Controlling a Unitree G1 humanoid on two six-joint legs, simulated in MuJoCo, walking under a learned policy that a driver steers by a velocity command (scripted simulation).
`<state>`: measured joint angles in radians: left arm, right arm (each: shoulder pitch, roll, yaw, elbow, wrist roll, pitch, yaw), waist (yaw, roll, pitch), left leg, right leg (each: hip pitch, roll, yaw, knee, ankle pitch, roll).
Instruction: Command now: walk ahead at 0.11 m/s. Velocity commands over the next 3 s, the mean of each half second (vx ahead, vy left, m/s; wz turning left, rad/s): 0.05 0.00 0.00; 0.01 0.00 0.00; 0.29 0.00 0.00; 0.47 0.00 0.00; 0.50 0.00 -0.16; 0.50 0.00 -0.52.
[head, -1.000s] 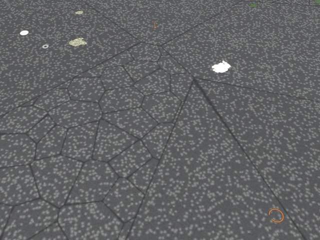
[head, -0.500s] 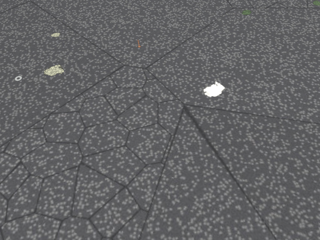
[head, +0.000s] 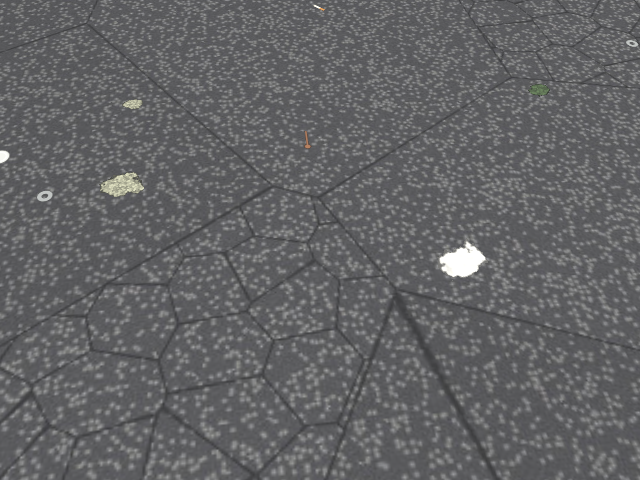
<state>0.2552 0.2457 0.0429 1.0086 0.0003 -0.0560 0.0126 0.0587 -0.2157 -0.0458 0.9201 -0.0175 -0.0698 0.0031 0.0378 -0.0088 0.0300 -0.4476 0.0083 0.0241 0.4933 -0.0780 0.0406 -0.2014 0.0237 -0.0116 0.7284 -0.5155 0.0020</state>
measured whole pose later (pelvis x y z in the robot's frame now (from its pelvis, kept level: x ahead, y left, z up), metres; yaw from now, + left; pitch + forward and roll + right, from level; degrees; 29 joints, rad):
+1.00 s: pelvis +0.08 -0.03 +0.01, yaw +1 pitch -1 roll +0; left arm 0.27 0.18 0.02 1.10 0.00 -0.01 0.04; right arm 0.14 -0.21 -0.04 1.11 0.00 0.02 -0.04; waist 0.00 0.01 0.04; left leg -0.27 0.02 0.01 0.50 -0.21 -0.01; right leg -0.13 -0.01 -0.03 0.49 -0.33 0.00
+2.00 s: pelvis +0.50 -0.05 +0.02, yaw +0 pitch +0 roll -2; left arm 0.29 0.22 0.05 1.02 0.01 -0.10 -0.03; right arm 0.16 -0.26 -0.07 0.95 0.02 -0.09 -0.02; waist 0.04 0.04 0.01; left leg -0.63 0.14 -0.03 1.08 -0.22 0.05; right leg -0.18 0.07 -0.09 0.30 -0.14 -0.08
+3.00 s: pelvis +1.05 -0.08 +0.00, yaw -23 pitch +1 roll +1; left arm 0.21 0.27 0.10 0.82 -0.02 -0.06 -0.04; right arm 0.17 -0.27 -0.07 0.87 0.02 -0.13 -0.01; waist 0.00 0.01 0.06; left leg -0.42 0.08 -0.03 1.23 -0.39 0.00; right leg -0.37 0.09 -0.02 0.52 -0.18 -0.11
